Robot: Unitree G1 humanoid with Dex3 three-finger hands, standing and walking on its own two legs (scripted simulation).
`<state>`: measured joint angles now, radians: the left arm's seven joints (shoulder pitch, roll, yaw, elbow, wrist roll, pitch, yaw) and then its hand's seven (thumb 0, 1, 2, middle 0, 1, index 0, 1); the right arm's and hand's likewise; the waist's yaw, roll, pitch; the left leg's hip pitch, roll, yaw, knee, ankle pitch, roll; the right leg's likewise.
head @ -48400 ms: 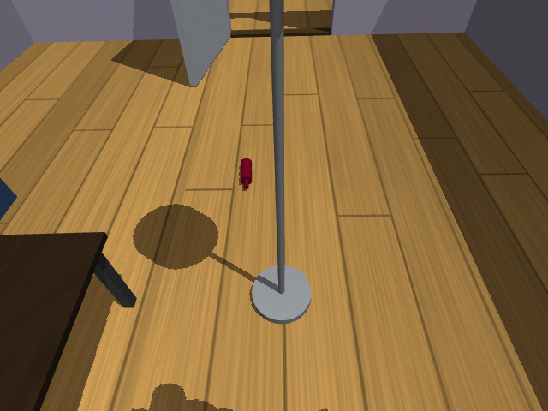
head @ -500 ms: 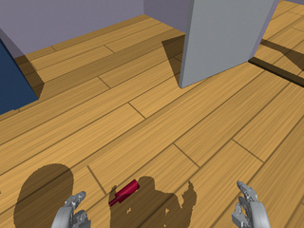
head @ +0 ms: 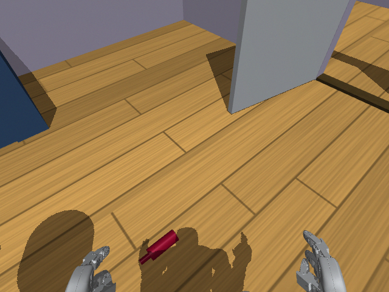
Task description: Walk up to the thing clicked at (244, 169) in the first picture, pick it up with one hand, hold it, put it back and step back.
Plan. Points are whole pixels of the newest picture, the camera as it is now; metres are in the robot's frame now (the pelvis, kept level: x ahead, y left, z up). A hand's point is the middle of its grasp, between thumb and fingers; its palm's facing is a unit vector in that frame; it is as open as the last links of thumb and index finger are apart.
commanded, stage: home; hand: left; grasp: from above
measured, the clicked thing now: (158, 248) +0.44 +0.19 -0.68
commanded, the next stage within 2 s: stand in 0.02 s
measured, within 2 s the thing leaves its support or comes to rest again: neither
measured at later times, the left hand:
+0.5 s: hand out of the picture +0.08 +0.25 -0.11, palm faces +0.03 -0.94 -0.34, open 7.4 cm
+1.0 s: hand out of the picture +0.03 +0.24 -0.10, palm faces +0.03 -0.94 -0.34, open 7.4 cm
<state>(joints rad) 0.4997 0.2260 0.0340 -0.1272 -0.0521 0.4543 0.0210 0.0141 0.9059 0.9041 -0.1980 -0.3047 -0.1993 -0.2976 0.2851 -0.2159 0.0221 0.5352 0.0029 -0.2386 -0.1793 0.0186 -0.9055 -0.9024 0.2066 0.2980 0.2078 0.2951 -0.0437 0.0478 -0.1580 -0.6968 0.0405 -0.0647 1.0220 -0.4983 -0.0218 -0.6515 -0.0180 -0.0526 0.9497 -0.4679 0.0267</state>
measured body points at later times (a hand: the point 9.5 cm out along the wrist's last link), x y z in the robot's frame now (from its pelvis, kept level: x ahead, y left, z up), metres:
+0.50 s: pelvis -0.01 +0.01 +0.04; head +0.01 +0.02 +0.49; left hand +0.07 +0.30 -0.09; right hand +0.09 -0.28 -0.08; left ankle +0.01 +0.13 -0.68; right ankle +0.00 -0.14 -0.68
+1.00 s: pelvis -0.01 +0.00 +0.06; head -0.02 +0.00 +0.51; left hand +0.03 +0.29 -0.07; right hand +0.06 -0.28 -0.08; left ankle +0.01 +0.13 -0.68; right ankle +0.00 -0.14 -0.68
